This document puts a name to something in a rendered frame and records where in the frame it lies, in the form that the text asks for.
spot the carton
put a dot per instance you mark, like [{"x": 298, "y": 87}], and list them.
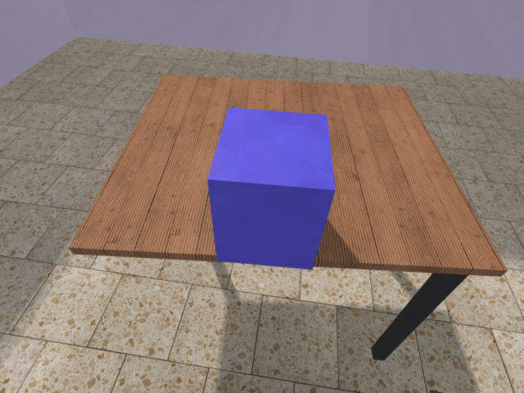
[{"x": 271, "y": 185}]

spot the table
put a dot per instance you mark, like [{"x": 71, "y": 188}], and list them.
[{"x": 397, "y": 205}]

